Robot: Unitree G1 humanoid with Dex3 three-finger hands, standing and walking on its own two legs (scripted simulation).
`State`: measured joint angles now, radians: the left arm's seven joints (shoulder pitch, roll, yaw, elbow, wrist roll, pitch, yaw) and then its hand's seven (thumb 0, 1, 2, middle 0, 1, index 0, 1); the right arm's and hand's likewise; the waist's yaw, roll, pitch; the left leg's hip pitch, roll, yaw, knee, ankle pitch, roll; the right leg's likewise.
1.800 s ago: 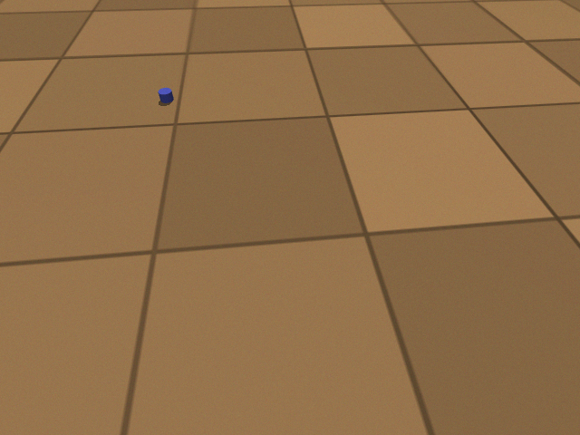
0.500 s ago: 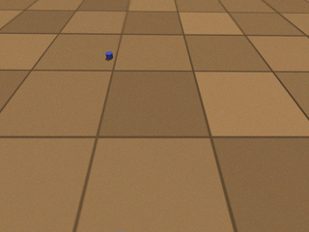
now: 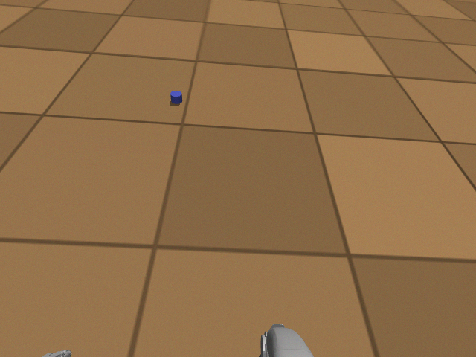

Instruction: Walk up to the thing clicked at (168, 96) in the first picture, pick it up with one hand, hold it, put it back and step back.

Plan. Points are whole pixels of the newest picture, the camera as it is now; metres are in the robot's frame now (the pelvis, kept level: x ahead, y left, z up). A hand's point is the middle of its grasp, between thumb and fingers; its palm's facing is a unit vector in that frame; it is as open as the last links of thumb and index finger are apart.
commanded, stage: walk up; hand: left
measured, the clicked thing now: (176, 97) +1.95 +0.27 -0.75
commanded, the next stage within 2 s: none
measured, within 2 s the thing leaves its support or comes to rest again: neither
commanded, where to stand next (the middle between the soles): +1.58 +0.00 m, yaw +4 degrees
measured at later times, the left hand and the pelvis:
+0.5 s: hand (120, 254) +0.36 +0.23 -0.13, palm faces +0.09 -0.93 -0.37, open 7.4 cm; pelvis +0.34 -0.04 +0.00, yaw +4 degrees
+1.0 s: hand (132, 152) +0.70 +0.26 -0.14, palm faces -0.02 -0.94 -0.33, open 7.4 cm; pelvis +0.63 -0.01 +0.00, yaw +3 degrees
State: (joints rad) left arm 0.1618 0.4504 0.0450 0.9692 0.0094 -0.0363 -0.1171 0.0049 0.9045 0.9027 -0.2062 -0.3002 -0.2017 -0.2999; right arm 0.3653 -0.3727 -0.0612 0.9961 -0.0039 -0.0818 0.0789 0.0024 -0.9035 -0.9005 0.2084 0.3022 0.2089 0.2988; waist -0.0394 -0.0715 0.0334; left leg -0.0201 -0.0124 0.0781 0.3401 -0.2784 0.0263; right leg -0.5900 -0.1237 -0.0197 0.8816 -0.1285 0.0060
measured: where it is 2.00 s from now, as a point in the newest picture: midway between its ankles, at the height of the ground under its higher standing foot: (221, 185)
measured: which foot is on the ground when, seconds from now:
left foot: down 0.00-0.24, up 0.26-0.64, down 0.66-1.00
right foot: up 0.00-0.18, down 0.20-0.70, up 0.72-1.00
